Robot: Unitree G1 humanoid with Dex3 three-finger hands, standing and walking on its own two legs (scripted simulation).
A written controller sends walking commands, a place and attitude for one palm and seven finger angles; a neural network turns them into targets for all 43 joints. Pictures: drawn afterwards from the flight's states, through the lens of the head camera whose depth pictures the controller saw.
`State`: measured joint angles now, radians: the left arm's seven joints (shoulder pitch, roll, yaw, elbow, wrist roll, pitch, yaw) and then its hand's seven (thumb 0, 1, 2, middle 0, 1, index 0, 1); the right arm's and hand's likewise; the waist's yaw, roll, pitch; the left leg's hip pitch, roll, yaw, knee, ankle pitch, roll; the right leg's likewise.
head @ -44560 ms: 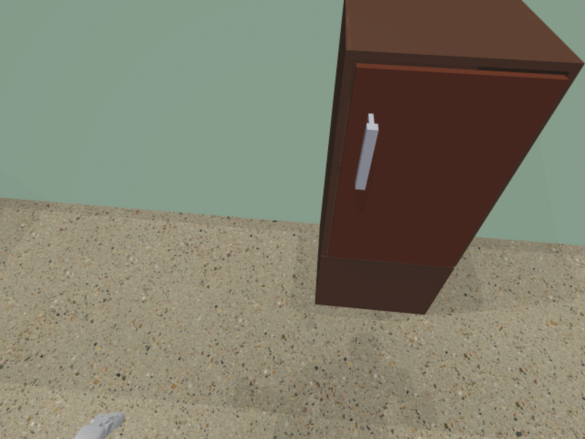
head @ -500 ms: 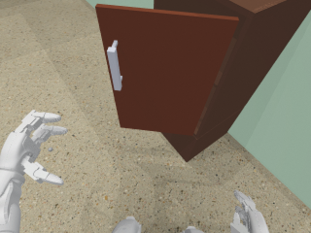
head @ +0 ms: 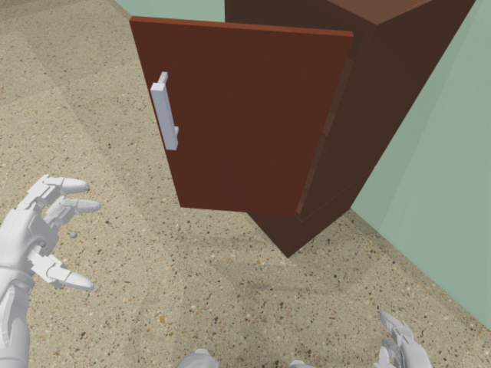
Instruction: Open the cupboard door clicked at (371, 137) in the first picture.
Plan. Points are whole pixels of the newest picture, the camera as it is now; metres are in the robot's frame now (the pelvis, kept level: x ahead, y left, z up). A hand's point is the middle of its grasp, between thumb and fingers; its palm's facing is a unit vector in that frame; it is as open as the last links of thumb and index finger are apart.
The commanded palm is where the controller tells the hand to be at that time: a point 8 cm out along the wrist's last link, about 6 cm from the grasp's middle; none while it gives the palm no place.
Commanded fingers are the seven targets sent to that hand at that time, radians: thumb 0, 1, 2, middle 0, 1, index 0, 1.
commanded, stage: raise the hand with hooked fingers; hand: left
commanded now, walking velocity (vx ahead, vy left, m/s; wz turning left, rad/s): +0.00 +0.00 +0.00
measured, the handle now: (168, 112) +0.58 +0.20 +0.05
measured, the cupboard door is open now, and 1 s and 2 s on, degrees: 48 48 48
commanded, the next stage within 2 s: move the hooked fingers beside the handle in 0.08 s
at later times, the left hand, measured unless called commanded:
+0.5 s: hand (92, 210) +0.33 +0.26 +0.07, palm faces -0.04 -1.00 -0.03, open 14.0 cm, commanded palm +0.31 +0.31 +0.07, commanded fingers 0.00 -0.50 0.30 -0.30 -1.20 -0.30 -1.20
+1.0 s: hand (108, 172) +0.41 +0.26 +0.06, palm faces -0.05 -1.00 -0.01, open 14.0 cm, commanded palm +0.39 +0.31 +0.06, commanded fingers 0.00 -0.50 0.30 -0.30 -1.20 -0.30 -1.20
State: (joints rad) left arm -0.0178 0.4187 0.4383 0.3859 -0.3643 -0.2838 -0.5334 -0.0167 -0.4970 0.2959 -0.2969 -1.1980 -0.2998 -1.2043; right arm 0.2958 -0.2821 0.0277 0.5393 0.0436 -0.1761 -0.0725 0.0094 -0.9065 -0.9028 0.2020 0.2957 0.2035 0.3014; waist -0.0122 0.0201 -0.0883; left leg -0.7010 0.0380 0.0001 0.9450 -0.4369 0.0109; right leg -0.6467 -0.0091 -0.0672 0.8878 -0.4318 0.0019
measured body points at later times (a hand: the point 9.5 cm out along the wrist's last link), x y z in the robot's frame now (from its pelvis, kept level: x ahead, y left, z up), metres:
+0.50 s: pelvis -0.02 +0.00 +0.00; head +0.05 +0.01 +0.44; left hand +0.32 +0.31 +0.08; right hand +0.12 -0.26 -0.09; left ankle +0.02 +0.11 -0.69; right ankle +0.00 -0.13 -0.69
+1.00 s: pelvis -0.01 +0.01 -0.01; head +0.09 +0.02 +0.43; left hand +0.40 +0.32 +0.07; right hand +0.07 -0.27 -0.11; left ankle +0.02 +0.11 -0.69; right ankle +0.00 -0.13 -0.69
